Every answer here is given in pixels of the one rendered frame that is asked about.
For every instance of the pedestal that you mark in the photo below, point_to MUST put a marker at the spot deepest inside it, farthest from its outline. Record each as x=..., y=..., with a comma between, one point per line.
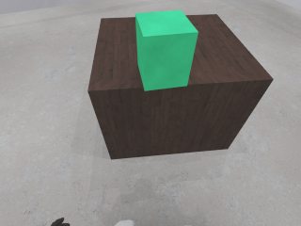
x=224, y=86

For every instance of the carton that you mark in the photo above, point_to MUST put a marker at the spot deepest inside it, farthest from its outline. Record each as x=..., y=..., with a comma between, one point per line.
x=165, y=43

